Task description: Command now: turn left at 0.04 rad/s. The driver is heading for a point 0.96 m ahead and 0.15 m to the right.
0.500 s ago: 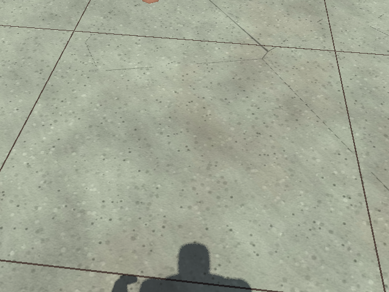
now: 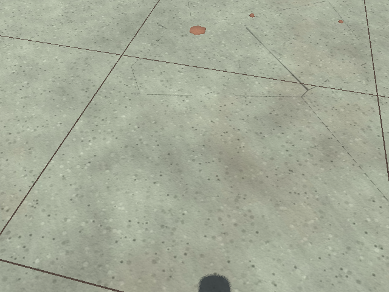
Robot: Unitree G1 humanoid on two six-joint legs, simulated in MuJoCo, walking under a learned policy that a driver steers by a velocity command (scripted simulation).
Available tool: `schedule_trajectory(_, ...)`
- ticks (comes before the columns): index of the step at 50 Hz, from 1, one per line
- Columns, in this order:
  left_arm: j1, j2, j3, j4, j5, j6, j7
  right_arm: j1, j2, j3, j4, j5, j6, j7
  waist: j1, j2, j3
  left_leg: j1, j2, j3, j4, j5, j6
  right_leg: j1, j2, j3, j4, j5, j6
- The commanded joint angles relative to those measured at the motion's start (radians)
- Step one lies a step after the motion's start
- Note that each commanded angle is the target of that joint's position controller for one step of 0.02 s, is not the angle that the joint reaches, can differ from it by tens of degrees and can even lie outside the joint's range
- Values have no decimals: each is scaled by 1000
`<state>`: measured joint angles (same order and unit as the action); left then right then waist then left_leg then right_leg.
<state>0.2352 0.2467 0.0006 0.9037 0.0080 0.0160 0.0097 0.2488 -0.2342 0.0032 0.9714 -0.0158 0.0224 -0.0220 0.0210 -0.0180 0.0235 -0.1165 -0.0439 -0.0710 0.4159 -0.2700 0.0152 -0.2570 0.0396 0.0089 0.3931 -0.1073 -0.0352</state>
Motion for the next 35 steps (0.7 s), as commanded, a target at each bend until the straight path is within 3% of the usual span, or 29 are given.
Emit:
schedule_trajectory(1, 26, 106, 26, -1, 4, -16, -1, -11, -120, -16, -9, 7, -28, -8, 14, 92, 31, -173, 118, -127, -169, -50, 36, 140, -105, 126, -49, -25, -16)
schedule_trajectory(3, 28, 100, 23, 27, 2, -18, 1, 11, -109, -14, 11, 8, -27, -8, 4, 63, 40, -141, 114, -117, -156, -23, 43, 108, -106, 128, -62, -37, -13)
schedule_trajectory(4, 31, 95, 22, 39, 2, -17, 1, 32, -108, -14, 23, 6, -26, -8, -4, 57, 23, -131, 109, -118, -165, -111, 51, 104, -92, 120, -61, -114, -11)
schedule_trajectory(6, 16, 108, 29, 42, 7, -11, -1, 60, -149, -31, 32, 4, -17, -6, -22, 86, 57, -141, 111, -157, -180, -383, 96, 10, -34, 72, 20, -342, -23)
schedule_trajectory(7, -11, 105, 30, 34, 12, -9, -5, 82, -163, -38, 34, 4, -13, -5, -41, 106, 92, -138, 147, -217, -220, -499, 128, -71, -11, 49, 80, -391, -27)
schedule_trajectory(8, -32, 74, 25, 25, 18, -12, -12, 95, -185, -49, 39, 3, -14, -6, -52, 156, 129, -118, 216, -298, -274, -555, 166, -133, 13, -9, 168, -336, -20)
schedule_trajectory(9, -48, 62, 22, 16, 25, -17, -16, 93, -188, -56, 41, 4, -17, -7, -56, 178, 155, -108, 284, -358, -320, -548, 200, -184, -11, -32, 262, -265, -17)
schedule_trajectory(11, -45, 86, 31, 8, 27, -34, -22, 84, -173, -61, 39, -4, -32, -4, -45, 145, 154, -34, 317, -362, -328, -419, 223, -271, -59, -15, 348, -275, -21)
schedule_trajectory(14, -53, 86, 38, -6, 18, -63, -31, 86, -166, -68, 51, -1, -57, 3, -34, 137, 140, -13, 272, -252, -268, -258, 202, -196, -65, -45, 245, -275, -30)
schedule_trajectory(16, 66, 61, 41, 33, 9, -72, -29, 49, -166, -72, 45, 6, -62, 7, 31, 112, 115, -142, 217, -165, -181, -190, 170, 64, -19, -98, 82, -179, -36)
schedule_trajectory(17, 177, 78, 53, 75, 10, -78, -22, 44, -149, -68, 39, 2, -67, 8, 70, 58, 83, -236, 175, -121, -71, -131, 150, 240, -4, -70, 30, -188, -37)
schedule_trajectory(18, 300, 155, 74, 102, 22, -90, -8, 15, -90, -50, 9, 3, -76, 18, 120, -142, 37, -371, 69, 5, 221, -80, 104, 387, -189, 221, -135, -376, -78)
schedule_trajectory(19, 415, 254, 98, 138, 12, -85, -10, 8, -61, -44, -30, -2, -85, 25, 124, -330, -3, -555, -45, 104, 485, -262, 79, 461, -396, 626, -277, -559, -168)
schedule_trajectory(20, 340, 183, 80, 129, 14, -78, -11, -17, -124, -58, -29, -24, -81, 27, 66, -150, 59, -588, 22, 23, 638, -251, 99, 366, -415, 623, -261, -583, -188)
schedule_trajectory(21, 238, 139, 68, 92, 16, -82, -16, -28, -104, -55, -24, -18, -84, 38, 25, -54, 103, -587, 69, 5, 673, -147, 108, 286, -376, 529, -257, -538, -177)
schedule_trajectory(22, 179, 121, 63, 73, 17, -89, -17, -22, -85, -50, -14, -11, -90, 48, -1, -27, 104, -560, 99, 11, 662, -66, 102, 248, -334, 437, -273, -435, -158)
schedule_trajectory(24, 166, 92, 50, 76, 11, -104, -11, -24, -80, -50, -8, -22, -86, 58, -18, -41, 79, -526, 123, 43, 631, 27, 74, 246, -269, 291, -286, -201, -133)
schedule_trajectory(27, 253, 78, 41, 119, 3, -115, -6, -69, -72, -49, -23, -22, -70, 61, -11, -49, 57, -570, 118, 93, 614, 75, 40, 303, -242, 174, -260, 120, -139)
schedule_trajectory(31, 291, 64, 32, 143, 5, -112, -3, -238, -47, -35, -92, -17, -63, 61, 15, -53, 96, -600, 103, 145, 452, 141, 8, 278, -213, 93, -265, 279, -149)
schedule_trajectory(35, 304, 71, 31, 161, 8, -114, 1, -341, -33, -22, -142, -5, -65, 59, 30, -72, 117, -489, 69, 183, 234, 217, 29, 260, -215, 53, -269, 377, -147)
